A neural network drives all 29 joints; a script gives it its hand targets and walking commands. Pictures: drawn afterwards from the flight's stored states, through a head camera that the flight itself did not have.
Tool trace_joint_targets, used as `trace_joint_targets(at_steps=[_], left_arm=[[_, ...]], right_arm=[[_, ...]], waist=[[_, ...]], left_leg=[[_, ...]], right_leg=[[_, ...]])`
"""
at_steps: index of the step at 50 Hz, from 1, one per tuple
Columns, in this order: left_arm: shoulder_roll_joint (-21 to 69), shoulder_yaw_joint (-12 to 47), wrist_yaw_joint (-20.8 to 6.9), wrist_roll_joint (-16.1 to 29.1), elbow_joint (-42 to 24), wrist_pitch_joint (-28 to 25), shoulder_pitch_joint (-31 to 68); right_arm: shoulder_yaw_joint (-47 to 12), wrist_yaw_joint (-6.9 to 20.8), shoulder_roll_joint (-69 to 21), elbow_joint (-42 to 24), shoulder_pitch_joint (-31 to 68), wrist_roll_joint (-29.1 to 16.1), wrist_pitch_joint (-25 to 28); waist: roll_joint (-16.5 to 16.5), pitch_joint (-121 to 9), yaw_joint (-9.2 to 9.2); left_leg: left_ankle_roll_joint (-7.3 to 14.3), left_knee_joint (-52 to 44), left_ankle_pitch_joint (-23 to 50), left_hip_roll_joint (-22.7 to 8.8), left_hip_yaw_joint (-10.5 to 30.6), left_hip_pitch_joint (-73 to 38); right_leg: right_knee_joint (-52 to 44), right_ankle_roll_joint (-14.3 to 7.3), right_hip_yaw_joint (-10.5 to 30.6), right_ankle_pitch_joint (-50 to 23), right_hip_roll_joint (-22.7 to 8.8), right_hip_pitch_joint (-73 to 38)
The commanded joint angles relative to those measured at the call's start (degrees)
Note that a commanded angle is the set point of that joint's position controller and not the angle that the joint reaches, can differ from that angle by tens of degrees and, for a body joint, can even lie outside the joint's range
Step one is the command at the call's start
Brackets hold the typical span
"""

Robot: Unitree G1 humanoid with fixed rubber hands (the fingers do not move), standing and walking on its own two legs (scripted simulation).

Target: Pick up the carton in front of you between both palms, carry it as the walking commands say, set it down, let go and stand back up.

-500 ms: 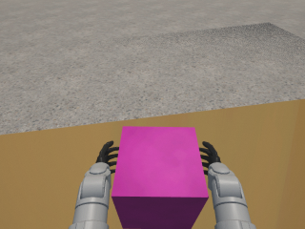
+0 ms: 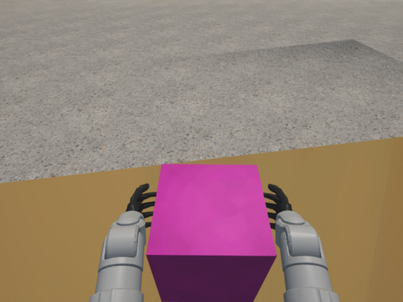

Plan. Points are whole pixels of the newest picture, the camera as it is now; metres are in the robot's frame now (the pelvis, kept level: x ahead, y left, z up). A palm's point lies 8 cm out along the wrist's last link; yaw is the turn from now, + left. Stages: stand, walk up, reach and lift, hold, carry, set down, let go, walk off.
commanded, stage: hold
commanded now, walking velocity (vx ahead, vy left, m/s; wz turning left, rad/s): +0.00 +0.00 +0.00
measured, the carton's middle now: (208, 234) +0.29 +0.00 -0.03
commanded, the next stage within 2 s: carry in 0.64 s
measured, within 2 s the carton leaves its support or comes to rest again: neither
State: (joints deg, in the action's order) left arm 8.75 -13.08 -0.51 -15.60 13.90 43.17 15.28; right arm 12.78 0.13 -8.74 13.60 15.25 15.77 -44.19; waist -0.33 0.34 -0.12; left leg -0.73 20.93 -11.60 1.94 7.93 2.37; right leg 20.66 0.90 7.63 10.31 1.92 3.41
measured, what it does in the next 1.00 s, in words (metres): lifts its right foot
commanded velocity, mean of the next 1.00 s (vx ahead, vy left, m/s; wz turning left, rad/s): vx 0.20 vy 0.00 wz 0.00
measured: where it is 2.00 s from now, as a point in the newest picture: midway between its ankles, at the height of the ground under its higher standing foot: (192, 251)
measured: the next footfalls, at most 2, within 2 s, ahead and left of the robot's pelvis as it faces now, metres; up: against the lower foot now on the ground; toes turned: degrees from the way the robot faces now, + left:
right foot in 1.04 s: +0.15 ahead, -0.09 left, +0.00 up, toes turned -7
left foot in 1.34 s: +0.40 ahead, +0.15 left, +0.00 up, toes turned +13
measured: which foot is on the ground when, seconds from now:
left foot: down 0.00-1.00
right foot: down 0.00-0.86, up 0.88-1.00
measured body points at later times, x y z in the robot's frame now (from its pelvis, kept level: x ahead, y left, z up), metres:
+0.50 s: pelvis +0.00 +0.00 +0.00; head -0.04 +0.00 +0.45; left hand +0.30 +0.15 +0.04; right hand +0.30 -0.15 +0.04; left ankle +0.01 +0.13 -0.75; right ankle +0.02 -0.13 -0.75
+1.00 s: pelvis +0.08 +0.02 -0.01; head +0.06 +0.02 +0.44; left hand +0.37 +0.18 +0.07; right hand +0.37 -0.13 +0.07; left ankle +0.01 +0.14 -0.75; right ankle +0.08 -0.09 -0.73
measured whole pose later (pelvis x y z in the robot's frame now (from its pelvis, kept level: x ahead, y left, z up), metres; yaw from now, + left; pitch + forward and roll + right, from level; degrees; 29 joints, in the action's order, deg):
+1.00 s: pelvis +0.08 +0.02 -0.01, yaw +0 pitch +5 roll -1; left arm 7.6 -7.7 4.7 -6.1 -13.0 59.4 7.8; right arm 5.3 -4.6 -7.7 -11.2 9.2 7.4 -59.8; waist -1.8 -9.7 -0.3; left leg -0.4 27.0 -20.6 -2.6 -1.1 11.2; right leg 34.6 0.3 -6.4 24.1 -0.8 21.1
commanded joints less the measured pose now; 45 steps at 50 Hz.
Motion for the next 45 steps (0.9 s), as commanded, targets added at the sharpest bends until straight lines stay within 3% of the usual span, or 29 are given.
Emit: trace_joint_targets(at_steps=[1, 10, 31, 32, 34, 35, 37, 39, 40, 42, 43, 44, 45], left_arm=[[52.78, 31.21, -13.66, 14.65, -1.27, -1.72, 29.56], [52.91, 30.46, -13.84, 14.20, 0.38, -1.88, 30.65], [52.35, 31.15, -13.46, 14.69, -2.41, -1.51, 26.60], [52.71, 31.98, -13.39, 15.62, -3.61, -1.31, 27.67], [52.49, 32.92, -12.95, 16.13, -4.85, -1.01, 27.25], [52.80, 34.18, -12.61, 16.74, -6.92, -0.69, 28.19], [52.97, 36.45, -11.75, 18.01, -10.35, 0.48, 28.12], [52.62, 39.27, -10.51, 19.46, -13.92, 2.46, 26.82], [52.15, 40.59, -9.78, 20.20, -16.18, 3.91, 26.37], [50.43, 42.40, -8.35, 21.66, -20.40, 7.22, 26.58], [49.54, 42.94, -7.69, 22.41, -22.16, 9.03, 26.20], [48.99, 43.48, -7.07, 23.23, -23.60, 10.90, 25.87], [47.71, 44.64, -6.57, 24.42, -25.55, 12.64, 25.78]], right_arm=[[-31.62, 13.86, -52.64, -2.35, 30.68, -15.30, 2.50], [-31.05, 13.97, -53.02, -0.65, 31.81, -14.87, 2.63], [-31.70, 13.55, -52.44, -3.52, 27.61, -15.39, 2.29], [-31.83, 13.47, -52.43, -4.61, 29.13, -16.00, 2.27], [-33.41, 13.16, -52.46, -6.40, 29.22, -16.66, 1.89], [-34.76, 12.95, -52.71, -7.86, 29.96, -17.51, 1.54], [-37.44, 12.33, -52.70, -11.15, 31.09, -19.33, 0.46], [-40.85, 11.56, -52.90, -14.96, 30.40, -21.59, -1.58], [-42.25, 11.08, -52.50, -17.12, 30.21, -22.60, -2.97], [-43.51, 10.01, -51.21, -20.22, 30.66, -24.09, -6.05], [-43.47, 9.27, -50.00, -20.91, 29.40, -24.55, -7.64], [-42.88, 8.36, -48.44, -20.92, 26.58, -24.33, -9.16], [-42.79, 7.24, -47.29, -21.91, 23.45, -23.83, -10.61]], waist=[[0.04, -11.46, -0.03], [0.14, -11.65, -0.04], [0.12, -12.58, 0.05], [0.55, -13.04, 0.02], [1.24, -12.85, -0.01], [1.75, -11.31, -0.02], [3.62, -11.92, -0.27], [7.82, -15.98, -0.30], [8.56, -16.73, -0.26], [6.27, -15.93, -0.21], [0.30, -14.78, 0.12], [-11.35, -14.32, 0.99], [-16.63, -11.18, 1.46]], left_leg=[[-0.15, -3.35, 5.06, 3.48, -4.27, 0.86], [-0.08, -3.35, 4.09, 3.39, -4.38, 1.05], [-0.23, -3.50, 10.78, 3.62, -3.97, -0.94], [0.96, 1.53, 2.73, -6.27, -2.40, 5.90], [1.45, 0.36, -20.98, -4.62, -0.73, 11.06], [1.54, 1.12, -27.09, -4.18, -0.95, 14.46], [0.96, 6.23, -21.03, -3.60, -4.16, 17.25], [0.32, 12.00, -12.13, -1.28, -9.75, 17.44], [0.50, 9.87, -12.47, -0.65, -11.34, 16.99], [1.03, 4.39, -13.89, -1.89, -10.98, 10.74], [2.27, 0.03, -17.41, -6.24, -4.63, 6.61], [5.54, -5.21, -20.36, -14.17, 7.77, 1.47], [9.70, -7.62, -13.32, -19.77, 17.38, -3.21]], right_leg=[[-2.63, 0.27, -4.22, -4.44, 3.53, -2.81], [-2.53, 0.23, -4.34, -3.53, 3.44, -2.72], [-2.70, 0.32, -3.95, -9.98, 3.66, -4.67], [2.40, -0.47, -3.19, -1.74, -6.44, 2.03], [-0.72, -1.51, -0.28, 23.70, -5.79, 7.30], [-1.30, -2.32, 1.00, 30.67, -6.26, 9.05], [-2.21, -4.01, 3.02, 28.36, -8.91, 8.47], [-4.21, -5.88, 6.05, 24.86, -12.19, 6.29], [-4.06, -6.44, 5.92, 25.37, -12.77, 6.56], [-0.38, -5.42, 1.29, 26.09, -11.02, 13.08], [6.52, -3.47, -4.06, 23.22, -7.93, 18.82], [19.65, -0.86, -11.14, 17.96, -4.28, 26.74], [22.55, 0.14, -14.02, 19.02, -2.61, 35.91]])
